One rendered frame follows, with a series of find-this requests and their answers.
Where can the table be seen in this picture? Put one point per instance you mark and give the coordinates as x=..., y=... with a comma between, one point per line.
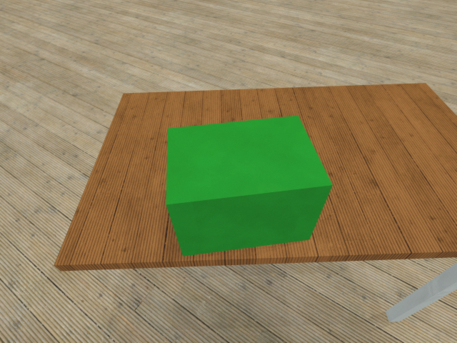
x=390, y=151

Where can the carton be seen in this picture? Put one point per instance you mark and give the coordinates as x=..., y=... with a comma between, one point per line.
x=243, y=184

